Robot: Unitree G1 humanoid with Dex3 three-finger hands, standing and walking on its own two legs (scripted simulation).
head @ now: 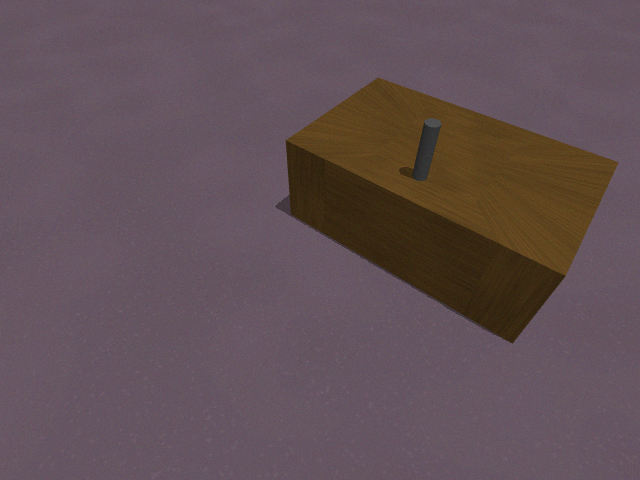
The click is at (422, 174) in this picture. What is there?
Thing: slim round
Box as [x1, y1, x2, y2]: [412, 118, 440, 180]
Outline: 433,118 429,118 424,121 412,176 417,180 423,180 426,178 440,127 440,122
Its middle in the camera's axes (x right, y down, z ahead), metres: +0.34 -0.28 +1.27
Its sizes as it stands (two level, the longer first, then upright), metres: 0.051 0.051 0.206
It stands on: a support 0.39 m high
